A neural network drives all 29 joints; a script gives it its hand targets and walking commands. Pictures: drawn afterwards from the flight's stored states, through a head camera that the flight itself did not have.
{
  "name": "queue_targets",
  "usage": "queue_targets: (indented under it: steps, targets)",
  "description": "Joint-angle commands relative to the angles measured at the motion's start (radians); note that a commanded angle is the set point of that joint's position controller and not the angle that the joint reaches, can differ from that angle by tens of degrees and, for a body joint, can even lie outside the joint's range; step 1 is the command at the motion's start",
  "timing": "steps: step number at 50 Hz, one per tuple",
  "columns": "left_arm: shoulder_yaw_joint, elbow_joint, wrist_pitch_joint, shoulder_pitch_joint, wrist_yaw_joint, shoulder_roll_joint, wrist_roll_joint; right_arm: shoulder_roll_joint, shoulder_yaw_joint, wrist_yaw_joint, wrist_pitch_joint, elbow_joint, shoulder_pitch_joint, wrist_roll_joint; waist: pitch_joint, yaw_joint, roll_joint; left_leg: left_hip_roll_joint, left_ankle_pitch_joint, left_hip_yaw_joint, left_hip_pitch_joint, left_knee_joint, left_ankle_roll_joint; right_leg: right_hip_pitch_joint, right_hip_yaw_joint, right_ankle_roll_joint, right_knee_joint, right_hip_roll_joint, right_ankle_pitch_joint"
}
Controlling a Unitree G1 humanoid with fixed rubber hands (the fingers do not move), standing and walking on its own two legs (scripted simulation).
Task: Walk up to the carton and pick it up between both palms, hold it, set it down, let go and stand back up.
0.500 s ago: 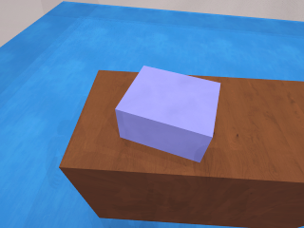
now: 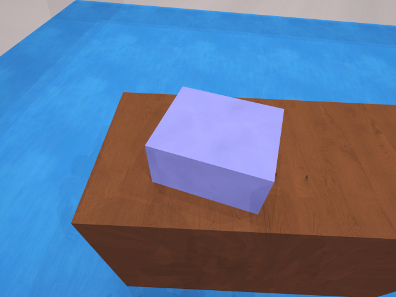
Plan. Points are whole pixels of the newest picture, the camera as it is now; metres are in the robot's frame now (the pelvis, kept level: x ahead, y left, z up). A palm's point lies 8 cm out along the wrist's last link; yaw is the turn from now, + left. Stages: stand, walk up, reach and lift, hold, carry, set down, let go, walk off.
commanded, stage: stand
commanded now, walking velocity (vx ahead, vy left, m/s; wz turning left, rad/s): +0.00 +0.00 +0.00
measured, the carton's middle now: (217, 145) +0.48 -0.05 -0.01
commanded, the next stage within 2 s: none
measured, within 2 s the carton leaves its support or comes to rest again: neither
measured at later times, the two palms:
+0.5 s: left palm out of the picture +0.07 +0.29 -0.12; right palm out of the picture +0.06 -0.29 -0.12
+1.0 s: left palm out of the picture +0.07 +0.29 -0.12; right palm out of the picture +0.06 -0.30 -0.12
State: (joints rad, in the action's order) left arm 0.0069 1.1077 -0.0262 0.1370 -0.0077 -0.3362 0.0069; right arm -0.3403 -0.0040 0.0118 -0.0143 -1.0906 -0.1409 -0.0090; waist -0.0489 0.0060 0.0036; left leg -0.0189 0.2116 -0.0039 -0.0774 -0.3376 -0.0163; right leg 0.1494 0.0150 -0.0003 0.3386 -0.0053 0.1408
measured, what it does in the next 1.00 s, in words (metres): stands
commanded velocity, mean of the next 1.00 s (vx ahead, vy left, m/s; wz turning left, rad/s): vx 0.00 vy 0.00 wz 0.00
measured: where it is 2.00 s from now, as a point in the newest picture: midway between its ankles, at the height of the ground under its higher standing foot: outside the picture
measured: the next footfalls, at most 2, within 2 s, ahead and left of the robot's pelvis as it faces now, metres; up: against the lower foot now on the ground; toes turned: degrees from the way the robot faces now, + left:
none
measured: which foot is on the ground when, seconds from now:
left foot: down 0.00-1.00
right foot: down 0.00-1.00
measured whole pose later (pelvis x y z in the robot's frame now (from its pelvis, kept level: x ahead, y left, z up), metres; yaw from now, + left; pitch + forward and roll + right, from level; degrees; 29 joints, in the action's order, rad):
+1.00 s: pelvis +0.01 +0.00 +0.00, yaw -1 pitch -3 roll +0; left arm 0.01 1.12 -0.02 0.14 0.00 -0.34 0.01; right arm -0.34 0.00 0.01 -0.01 -1.10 -0.15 -0.01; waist -0.05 0.00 0.00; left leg -0.03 0.21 -0.01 -0.06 -0.32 -0.02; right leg 0.14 0.03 0.00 0.33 -0.01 0.14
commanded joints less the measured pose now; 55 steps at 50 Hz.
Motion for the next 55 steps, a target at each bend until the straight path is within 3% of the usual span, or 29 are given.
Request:
queue_targets:
  steps: [1,3,5,6,8,13,16,23,26,28,29,36,38,40,41,47,50,51,55]
  targets:
    - [-0.048,-0.055,-0.015,-0.021,0.015,-0.226,0.002,-0.215,0.048,-0.018,-0.022,0.058,0.024,-0.002,0.056,0.004,-0.002,-0.108,-0.084,0.095,-0.051,0.071,0.045,-0.064,0.098,-0.039,-0.042,0.117,-0.101]
    - [-0.041,-0.056,-0.018,-0.025,0.016,-0.222,0.003,-0.220,0.054,-0.015,-0.018,0.052,0.023,-0.001,0.059,0.001,-0.027,-0.115,-0.070,0.095,-0.048,0.077,0.048,-0.061,0.103,-0.043,-0.042,0.123,-0.130]
    - [-0.041,-0.050,-0.014,-0.031,0.017,-0.218,0.001,-0.228,0.051,-0.015,-0.018,0.065,0.038,0.001,0.032,-0.005,0.018,-0.111,-0.105,0.090,-0.042,0.070,0.041,-0.032,0.112,-0.039,-0.051,0.124,-0.154]
    - [-0.044,-0.051,-0.019,-0.025,0.018,-0.223,0.002,-0.204,0.051,-0.016,-0.020,0.058,0.015,0.004,0.055,-0.004,-0.011,-0.114,-0.095,0.099,-0.031,0.073,0.047,-0.050,0.107,-0.038,-0.046,0.124,-0.140]
    - [-0.046,-0.045,-0.017,-0.025,0.016,-0.228,-0.001,-0.214,0.047,-0.017,-0.020,0.056,0.027,-0.003,0.039,-0.003,0.019,-0.113,-0.073,0.094,-0.038,0.081,0.052,-0.045,0.112,-0.041,-0.052,0.127,-0.111]
    - [-0.048,-0.051,-0.018,-0.041,0.018,-0.237,-0.003,-0.212,0.049,-0.015,-0.020,0.051,0.016,-0.001,0.068,-0.009,-0.027,-0.115,-0.102,0.090,-0.013,0.077,0.045,-0.053,0.112,-0.034,-0.046,0.121,-0.127]
    - [-0.041,-0.056,-0.019,-0.028,0.017,-0.225,-0.006,-0.206,0.045,-0.015,-0.021,0.046,0.017,0.003,0.035,0.001,0.023,-0.122,-0.097,0.090,-0.038,0.085,0.043,-0.060,0.119,-0.043,-0.056,0.133,-0.153]
    - [-0.046,-0.043,-0.015,-0.015,0.016,-0.238,-0.001,-0.221,0.049,-0.017,-0.017,0.049,0.014,-0.005,0.033,0.000,-0.016,-0.115,-0.066,0.085,-0.033,0.093,0.046,-0.049,0.117,-0.033,-0.057,0.118,-0.122]
    - [-0.047,-0.048,-0.012,-0.026,0.017,-0.233,0.001,-0.222,0.050,-0.014,-0.017,0.045,0.020,0.000,0.033,-0.001,0.023,-0.119,-0.055,0.084,-0.041,0.091,0.044,-0.048,0.115,-0.040,-0.062,0.120,-0.117]
    - [-0.041,-0.050,-0.016,-0.028,0.018,-0.219,-0.005,-0.214,0.045,-0.015,-0.017,0.049,0.028,0.001,0.055,-0.001,-0.034,-0.115,-0.074,0.086,-0.018,0.087,0.043,-0.037,0.113,-0.030,-0.072,0.117,-0.092]
    - [-0.042,-0.047,-0.017,-0.031,0.019,-0.220,-0.006,-0.219,0.051,-0.017,-0.018,0.044,0.020,-0.002,0.038,-0.003,0.003,-0.115,-0.060,0.083,-0.032,0.088,0.046,-0.036,0.129,-0.036,-0.072,0.124,-0.091]
    - [-0.047,-0.040,-0.017,-0.029,0.018,-0.229,0.003,-0.223,0.056,-0.013,-0.016,0.046,0.020,-0.006,0.049,-0.005,-0.022,-0.113,-0.055,0.087,-0.018,0.093,0.039,-0.036,0.113,-0.032,-0.061,0.112,-0.100]
    - [-0.044,-0.052,-0.018,-0.032,0.018,-0.231,0.000,-0.228,0.054,-0.013,-0.016,0.048,0.025,-0.001,0.074,-0.008,0.011,-0.112,-0.056,0.085,-0.017,0.083,0.044,-0.050,0.114,-0.036,-0.046,0.117,-0.123]
    - [-0.043,-0.048,-0.016,-0.029,0.019,-0.221,-0.005,-0.219,0.052,-0.014,-0.015,0.043,0.034,-0.002,0.038,0.001,-0.008,-0.123,-0.068,0.095,-0.035,0.088,0.050,-0.034,0.118,-0.043,-0.050,0.122,-0.137]
    - [-0.045,-0.039,-0.015,-0.030,0.018,-0.233,-0.003,-0.211,0.049,-0.014,-0.016,0.048,0.027,-0.002,0.044,-0.009,-0.013,-0.121,-0.071,0.089,-0.026,0.086,0.045,-0.028,0.125,-0.037,-0.055,0.127,-0.134]
    - [-0.042,-0.042,-0.018,-0.014,0.017,-0.222,-0.002,-0.216,0.050,-0.016,-0.018,0.045,0.027,0.000,0.020,0.005,0.020,-0.117,-0.091,0.078,-0.029,0.079,0.044,-0.030,0.119,-0.041,-0.062,0.122,-0.140]
    - [-0.047,-0.041,-0.017,-0.028,0.019,-0.238,-0.002,-0.218,0.056,-0.018,-0.017,0.041,0.011,-0.006,0.038,-0.013,-0.013,-0.114,-0.054,0.073,-0.023,0.093,0.048,-0.043,0.128,-0.037,-0.056,0.121,-0.123]
    - [-0.050,-0.046,-0.015,-0.037,0.019,-0.236,-0.001,-0.222,0.054,-0.014,-0.016,0.048,0.023,-0.006,0.056,-0.011,0.017,-0.112,-0.057,0.076,-0.027,0.088,0.045,-0.053,0.132,-0.041,-0.068,0.122,-0.138]
    - [-0.044,-0.045,-0.015,-0.020,0.018,-0.231,0.002,-0.218,0.053,-0.018,-0.018,0.046,0.027,-0.004,0.047,-0.003,-0.013,-0.119,-0.067,0.080,-0.016,0.082,0.049,-0.031,0.118,-0.038,-0.062,0.115,-0.132]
